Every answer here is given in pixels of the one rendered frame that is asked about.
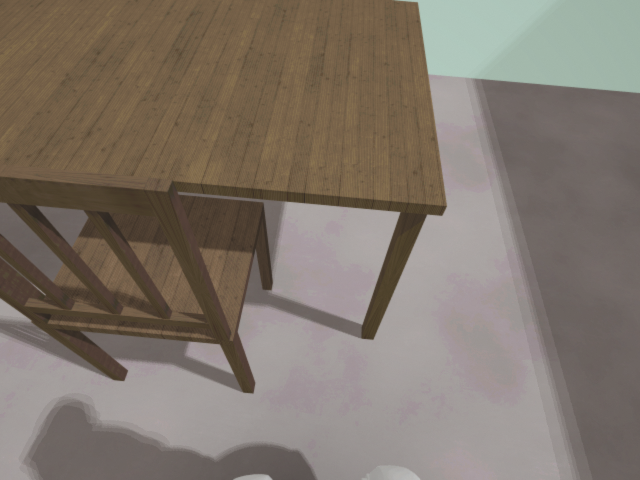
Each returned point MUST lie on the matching table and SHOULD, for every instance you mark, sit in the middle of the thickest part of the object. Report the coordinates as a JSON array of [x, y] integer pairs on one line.
[[322, 102]]

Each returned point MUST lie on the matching chair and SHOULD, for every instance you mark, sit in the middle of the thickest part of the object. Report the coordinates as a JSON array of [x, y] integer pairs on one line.
[[147, 263]]

